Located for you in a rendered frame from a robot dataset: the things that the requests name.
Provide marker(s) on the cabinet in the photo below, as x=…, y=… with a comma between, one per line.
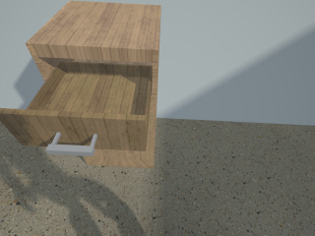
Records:
x=109, y=33

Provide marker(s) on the drawer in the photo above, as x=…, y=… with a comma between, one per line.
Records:
x=83, y=99

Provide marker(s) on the handle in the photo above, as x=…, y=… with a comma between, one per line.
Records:
x=54, y=148

